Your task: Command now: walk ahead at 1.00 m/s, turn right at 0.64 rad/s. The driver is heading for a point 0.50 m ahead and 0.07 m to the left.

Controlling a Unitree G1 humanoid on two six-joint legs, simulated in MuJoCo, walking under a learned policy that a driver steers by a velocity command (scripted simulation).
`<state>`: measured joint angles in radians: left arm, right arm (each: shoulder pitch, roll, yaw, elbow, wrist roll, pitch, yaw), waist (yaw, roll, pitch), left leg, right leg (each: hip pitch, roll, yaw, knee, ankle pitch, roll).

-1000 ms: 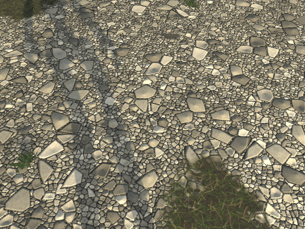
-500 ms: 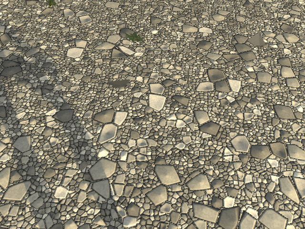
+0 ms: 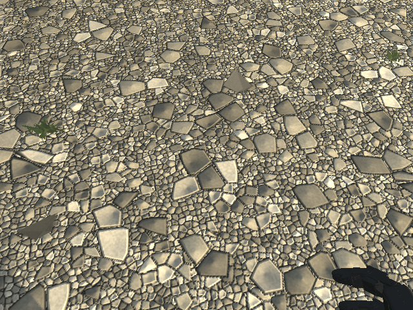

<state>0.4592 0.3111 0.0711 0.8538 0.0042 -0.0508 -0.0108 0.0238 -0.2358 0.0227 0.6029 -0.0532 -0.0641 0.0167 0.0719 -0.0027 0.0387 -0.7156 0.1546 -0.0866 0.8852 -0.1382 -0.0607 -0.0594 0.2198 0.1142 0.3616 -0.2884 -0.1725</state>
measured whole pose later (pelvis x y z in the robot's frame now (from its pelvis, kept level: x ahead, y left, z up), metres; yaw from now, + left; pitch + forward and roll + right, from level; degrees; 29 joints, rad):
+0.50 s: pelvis +0.45 +0.07 +0.00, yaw -7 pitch +2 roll +2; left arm -0.01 0.26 -0.01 0.66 0.00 -0.10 -0.05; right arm 0.50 -0.26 -0.03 0.92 0.03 -0.11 -0.01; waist -0.10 -0.04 0.05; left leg 0.06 -0.07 0.05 0.24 -0.32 0.05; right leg -0.65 0.00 0.03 0.57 0.10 -0.04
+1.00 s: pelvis +0.64 +0.07 +0.00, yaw -8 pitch +0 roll -1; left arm 0.19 0.23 0.02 0.88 0.02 -0.02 0.00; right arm 0.16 -0.24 -0.02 0.84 -0.03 0.01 -0.03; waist 0.02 0.00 0.00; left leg -0.33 0.04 -0.05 0.57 -0.25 -0.03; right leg -0.33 0.06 0.02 0.51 -0.18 -0.03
